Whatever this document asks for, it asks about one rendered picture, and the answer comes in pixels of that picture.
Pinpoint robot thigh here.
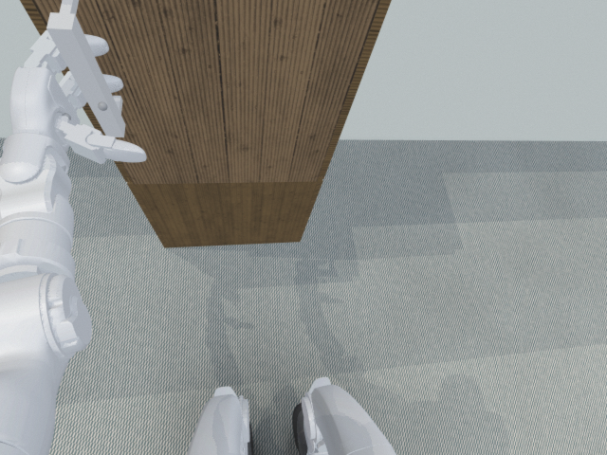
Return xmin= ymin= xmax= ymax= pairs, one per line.
xmin=302 ymin=385 xmax=396 ymax=455
xmin=187 ymin=394 xmax=250 ymax=455

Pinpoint left robot upper arm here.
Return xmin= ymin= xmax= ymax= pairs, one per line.
xmin=0 ymin=272 xmax=92 ymax=455

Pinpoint robot left forearm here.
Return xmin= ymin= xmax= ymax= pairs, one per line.
xmin=0 ymin=133 xmax=76 ymax=282

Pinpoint cupboard door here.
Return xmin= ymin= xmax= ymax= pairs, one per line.
xmin=31 ymin=0 xmax=380 ymax=184

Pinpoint handle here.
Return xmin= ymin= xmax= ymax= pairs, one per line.
xmin=46 ymin=0 xmax=125 ymax=137

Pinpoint robot right thigh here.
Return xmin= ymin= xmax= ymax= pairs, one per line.
xmin=302 ymin=385 xmax=396 ymax=455

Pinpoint robot left hand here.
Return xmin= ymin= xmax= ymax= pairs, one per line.
xmin=9 ymin=30 xmax=147 ymax=164

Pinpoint robot left thigh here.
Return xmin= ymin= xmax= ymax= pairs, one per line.
xmin=187 ymin=394 xmax=250 ymax=455

